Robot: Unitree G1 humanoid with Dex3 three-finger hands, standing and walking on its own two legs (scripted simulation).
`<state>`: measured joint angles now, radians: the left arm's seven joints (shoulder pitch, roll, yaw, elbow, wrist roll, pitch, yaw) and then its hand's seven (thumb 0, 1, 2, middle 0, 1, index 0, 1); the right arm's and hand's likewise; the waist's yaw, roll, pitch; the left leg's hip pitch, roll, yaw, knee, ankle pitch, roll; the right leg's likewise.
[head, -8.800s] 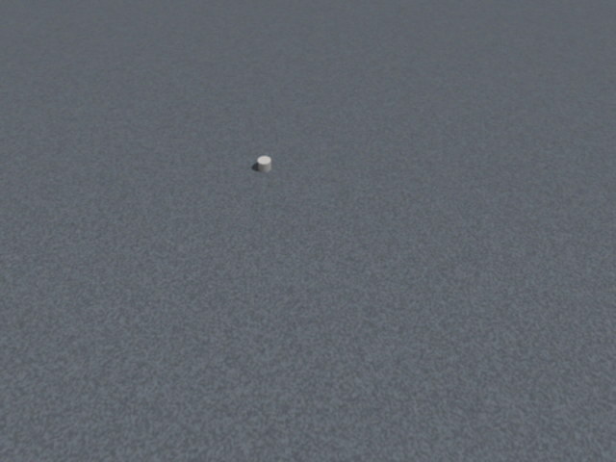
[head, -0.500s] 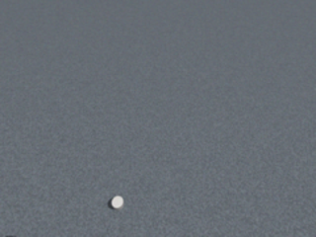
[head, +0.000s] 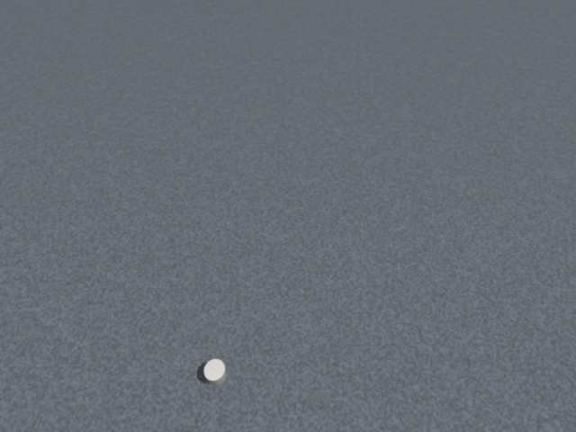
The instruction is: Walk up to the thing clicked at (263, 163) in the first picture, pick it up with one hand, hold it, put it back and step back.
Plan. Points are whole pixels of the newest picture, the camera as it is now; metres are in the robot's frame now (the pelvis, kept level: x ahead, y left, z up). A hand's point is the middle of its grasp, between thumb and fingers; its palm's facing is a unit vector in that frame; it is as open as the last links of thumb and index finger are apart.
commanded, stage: stand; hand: left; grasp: from above
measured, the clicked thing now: (215, 372) +0.42 +0.24 -0.76
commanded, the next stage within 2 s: rise first in 0.32 s
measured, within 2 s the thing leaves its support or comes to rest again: neither
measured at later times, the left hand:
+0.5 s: hand out of the picture +0.09 +0.25 -0.16, palm faces +0.03 -0.94 -0.34, open 7.5 cm
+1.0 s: hand out of the picture +0.13 +0.26 -0.21, palm faces -0.09 -0.91 -0.41, open 13.6 cm
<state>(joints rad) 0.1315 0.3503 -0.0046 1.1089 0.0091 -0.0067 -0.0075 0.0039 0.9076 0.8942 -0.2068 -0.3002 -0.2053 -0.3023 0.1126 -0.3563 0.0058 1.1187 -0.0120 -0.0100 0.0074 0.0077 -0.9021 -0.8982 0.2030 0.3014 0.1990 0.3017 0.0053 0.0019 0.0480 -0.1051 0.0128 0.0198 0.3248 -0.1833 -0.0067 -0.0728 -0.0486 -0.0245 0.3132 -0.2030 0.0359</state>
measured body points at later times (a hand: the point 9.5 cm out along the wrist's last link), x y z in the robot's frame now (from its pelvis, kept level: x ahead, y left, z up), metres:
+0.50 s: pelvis +0.00 +0.00 +0.00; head +0.02 +0.00 +0.45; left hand +0.09 +0.30 -0.13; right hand +0.08 -0.30 -0.13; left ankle +0.00 +0.12 -0.75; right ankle -0.02 -0.14 -0.75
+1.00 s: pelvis -0.02 +0.00 -0.07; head +0.06 +0.01 +0.38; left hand +0.13 +0.30 -0.18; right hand +0.11 -0.26 -0.17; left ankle +0.00 +0.12 -0.75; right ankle -0.02 -0.14 -0.75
